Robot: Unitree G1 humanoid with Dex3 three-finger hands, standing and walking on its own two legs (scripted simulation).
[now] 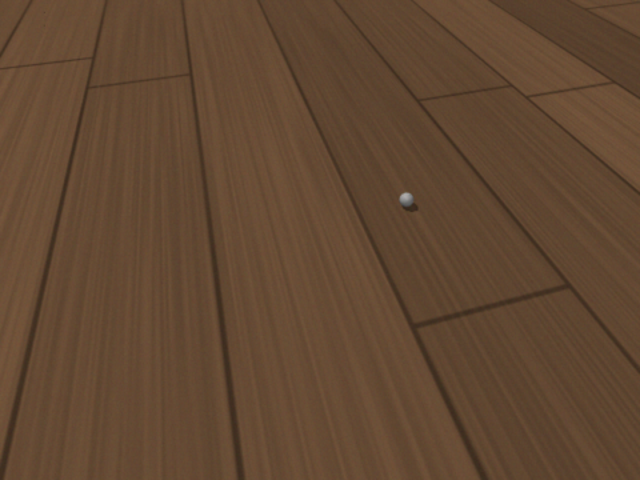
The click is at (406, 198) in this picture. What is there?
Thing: free ball
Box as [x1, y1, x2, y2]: [399, 193, 413, 206]
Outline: 403,193 400,196 399,201 402,205 407,206 411,204 413,198 409,193
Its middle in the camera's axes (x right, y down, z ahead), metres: +0.40 -0.19 +1.75
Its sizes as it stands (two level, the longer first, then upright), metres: 0.064 0.064 0.064
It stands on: the floor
